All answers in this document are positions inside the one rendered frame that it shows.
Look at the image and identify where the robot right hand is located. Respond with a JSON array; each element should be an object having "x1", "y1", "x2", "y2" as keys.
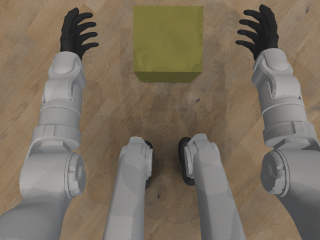
[{"x1": 235, "y1": 4, "x2": 279, "y2": 61}]

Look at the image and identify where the right robot upper arm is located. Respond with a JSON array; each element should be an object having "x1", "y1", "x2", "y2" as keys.
[{"x1": 260, "y1": 149, "x2": 320, "y2": 240}]

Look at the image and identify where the left robot shin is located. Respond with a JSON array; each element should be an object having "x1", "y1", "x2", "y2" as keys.
[{"x1": 118, "y1": 136, "x2": 149, "y2": 181}]

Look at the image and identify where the robot left thigh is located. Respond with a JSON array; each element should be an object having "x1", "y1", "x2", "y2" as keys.
[{"x1": 102, "y1": 143, "x2": 153, "y2": 240}]

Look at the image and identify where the carton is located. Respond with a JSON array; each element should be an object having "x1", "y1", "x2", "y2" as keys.
[{"x1": 133, "y1": 5, "x2": 204, "y2": 83}]

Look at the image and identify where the robot left forearm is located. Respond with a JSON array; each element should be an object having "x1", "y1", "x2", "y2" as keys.
[{"x1": 19, "y1": 51, "x2": 87, "y2": 197}]

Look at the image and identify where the robot left hand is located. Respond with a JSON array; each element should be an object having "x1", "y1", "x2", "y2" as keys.
[{"x1": 60, "y1": 7, "x2": 99, "y2": 61}]

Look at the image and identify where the robot right forearm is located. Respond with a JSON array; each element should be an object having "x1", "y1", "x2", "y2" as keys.
[{"x1": 251, "y1": 48, "x2": 320, "y2": 152}]

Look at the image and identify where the left robot upper arm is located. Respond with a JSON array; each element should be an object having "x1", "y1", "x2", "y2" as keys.
[{"x1": 0, "y1": 151, "x2": 87, "y2": 240}]

